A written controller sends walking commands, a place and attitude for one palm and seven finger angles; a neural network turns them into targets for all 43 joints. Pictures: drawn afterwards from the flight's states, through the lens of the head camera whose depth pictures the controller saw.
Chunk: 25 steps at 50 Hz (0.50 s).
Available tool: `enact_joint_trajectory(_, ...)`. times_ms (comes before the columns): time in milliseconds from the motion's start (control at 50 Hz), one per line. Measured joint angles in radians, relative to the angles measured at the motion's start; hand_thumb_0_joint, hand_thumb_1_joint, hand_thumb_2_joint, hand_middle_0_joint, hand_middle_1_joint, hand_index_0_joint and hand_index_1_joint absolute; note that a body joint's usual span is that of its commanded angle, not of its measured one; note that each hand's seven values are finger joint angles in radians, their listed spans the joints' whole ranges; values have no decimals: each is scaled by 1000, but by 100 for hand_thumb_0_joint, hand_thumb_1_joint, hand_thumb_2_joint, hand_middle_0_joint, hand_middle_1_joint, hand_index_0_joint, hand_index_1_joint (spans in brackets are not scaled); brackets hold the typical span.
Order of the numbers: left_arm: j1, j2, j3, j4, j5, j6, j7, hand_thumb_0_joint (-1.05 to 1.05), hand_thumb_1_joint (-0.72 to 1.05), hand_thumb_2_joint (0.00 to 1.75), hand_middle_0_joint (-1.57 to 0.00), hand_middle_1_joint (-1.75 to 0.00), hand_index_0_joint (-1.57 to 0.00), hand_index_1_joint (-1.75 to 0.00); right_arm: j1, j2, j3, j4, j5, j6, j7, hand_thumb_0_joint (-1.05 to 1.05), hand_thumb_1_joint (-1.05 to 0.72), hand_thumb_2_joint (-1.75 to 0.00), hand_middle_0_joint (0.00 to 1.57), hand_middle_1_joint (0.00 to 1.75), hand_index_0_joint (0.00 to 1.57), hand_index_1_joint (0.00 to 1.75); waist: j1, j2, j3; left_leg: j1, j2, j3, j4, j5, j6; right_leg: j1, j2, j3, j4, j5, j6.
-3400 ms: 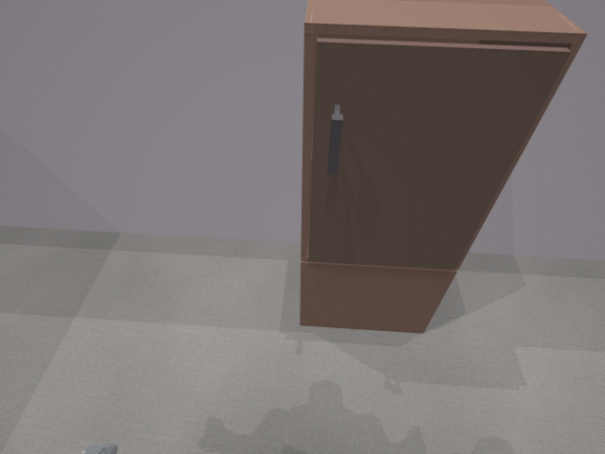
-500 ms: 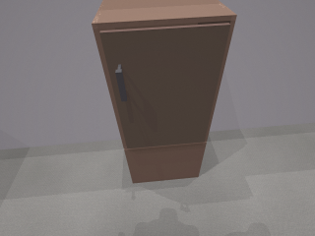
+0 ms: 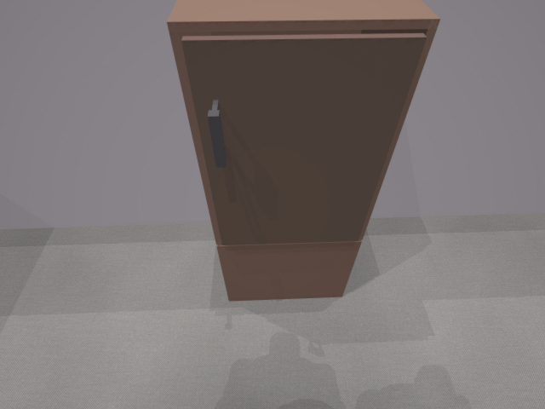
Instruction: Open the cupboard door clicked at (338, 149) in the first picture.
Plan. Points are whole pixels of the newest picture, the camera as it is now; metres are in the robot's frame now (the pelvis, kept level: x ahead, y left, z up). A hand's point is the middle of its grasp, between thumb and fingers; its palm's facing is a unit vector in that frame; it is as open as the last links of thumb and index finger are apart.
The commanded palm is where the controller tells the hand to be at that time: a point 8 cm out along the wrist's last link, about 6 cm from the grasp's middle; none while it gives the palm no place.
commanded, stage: look again from close up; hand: left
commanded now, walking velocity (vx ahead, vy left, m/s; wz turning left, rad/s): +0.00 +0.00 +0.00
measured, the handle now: (218, 134) +0.58 +0.14 +0.08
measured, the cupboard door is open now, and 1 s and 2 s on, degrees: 0 0 0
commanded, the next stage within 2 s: raise the hand with hooked fingers in 0.24 s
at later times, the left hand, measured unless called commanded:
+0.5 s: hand (151, 332) +0.23 +0.20 -0.02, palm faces +0.31 -0.94 -0.14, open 7.5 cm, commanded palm +0.15 +0.25 -0.05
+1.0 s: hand (139, 333) +0.22 +0.21 -0.01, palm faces +0.05 -1.00 -0.04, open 10.0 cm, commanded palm +0.19 +0.27 +0.00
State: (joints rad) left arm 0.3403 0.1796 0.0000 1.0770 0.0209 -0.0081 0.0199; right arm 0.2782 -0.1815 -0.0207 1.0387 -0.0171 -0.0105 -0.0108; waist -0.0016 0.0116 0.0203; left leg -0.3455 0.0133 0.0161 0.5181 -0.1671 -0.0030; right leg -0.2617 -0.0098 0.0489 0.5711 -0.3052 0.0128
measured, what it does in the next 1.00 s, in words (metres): lowers itself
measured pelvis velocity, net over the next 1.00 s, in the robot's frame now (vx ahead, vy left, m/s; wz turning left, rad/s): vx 0.01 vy -0.02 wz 0.05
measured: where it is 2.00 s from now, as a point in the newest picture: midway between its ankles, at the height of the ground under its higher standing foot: outside the picture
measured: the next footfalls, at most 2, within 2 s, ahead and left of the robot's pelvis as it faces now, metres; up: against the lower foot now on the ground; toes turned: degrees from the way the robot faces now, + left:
none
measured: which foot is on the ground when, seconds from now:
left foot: down 0.00-1.00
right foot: down 0.00-1.00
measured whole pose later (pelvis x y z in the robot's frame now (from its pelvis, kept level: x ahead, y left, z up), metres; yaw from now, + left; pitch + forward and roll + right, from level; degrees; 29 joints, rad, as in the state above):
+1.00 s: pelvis +0.01 -0.02 -0.07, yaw +3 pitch +11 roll -2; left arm 0.31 0.29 0.28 0.04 -0.35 -0.31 -0.40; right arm 0.20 -0.18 0.02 0.60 0.03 -0.23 -0.09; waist 0.03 0.03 -0.12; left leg -0.86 0.04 -0.10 1.09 -0.43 -0.05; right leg -0.71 0.03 -0.06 1.07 -0.57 -0.02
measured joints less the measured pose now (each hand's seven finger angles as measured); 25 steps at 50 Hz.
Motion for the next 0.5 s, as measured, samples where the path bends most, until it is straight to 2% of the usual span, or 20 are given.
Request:
enact_joint_trajectory(200, -49, 26, -1, 7, 0, -11, -2, 1, 91, 90, -20, -30, -20, -30, -86, -41, 3, -6, 3, -19, -1, 1, -90, -90, 20, 30, 20, 30, 13, -4, 3, 43, 4, 3, -17, -24, -11, 41, 2, 3, -18, -20, -3)
enact_joint_trajectory(360, -108, 48, 0, -8, -1, -18, 8, 1, 91, 90, -20, -30, -20, -30, -113, -61, 9, 4, 6, -11, -1, 1, -90, -90, 20, 30, 20, 30, 9, -4, 7, 63, 15, -3, -14, -48, -20, 76, 13, -4, -45, -32, -9)
enact_joint_trajectory(380, -63, 43, 30, -165, -38, 38, 10, 1, 91, 90, -20, -30, -20, -30, -94, -61, 7, -35, 18, -17, -8, 1, -90, -90, 20, 30, 20, 30, 4, -5, 4, 54, 16, -6, -3, -56, -20, 72, 14, -7, -41, -35, -9)
enact_joint_trajectory(400, -7, 38, 62, -358, -62, 43, 18, 2, 91, 90, -20, -30, -20, -30, -64, -55, 4, -80, 24, -54, -27, 1, -90, -90, 20, 30, 20, 30, 9, -16, 1, 53, 10, -5, 0, -61, -20, 65, 8, -7, -25, -45, -11)
enact_joint_trajectory(420, 44, 33, 79, -529, -85, 12, 37, 2, 90, 90, -20, -31, -21, -30, -37, -50, -1, -117, 31, -99, -45, 1, -90, -90, 20, 30, 20, 30, 8, -23, -11, 46, 3, -8, 6, -66, -19, 55, 2, -11, -6, -59, -12)
enact_joint_trajectory(460, 83, 12, 107, -767, -131, -68, 55, 2, 89, 89, -20, -32, -21, -31, -10, -44, -17, -182, 42, -168, -65, 1, -90, -90, 20, 30, 20, 30, -11, -17, -36, 12, -8, -31, 43, -81, -21, 36, -6, -35, 26, -85, -12)
enact_joint_trajectory(500, 68, -4, 146, -874, -171, -192, 21, 2, 87, 88, -20, -33, -21, -33, -18, -36, -33, -234, 35, -205, -66, 1, -90, -90, 20, 30, 20, 30, -24, -12, -77, -63, -9, -43, 107, -105, -24, -33, -6, -46, 84, -112, -13)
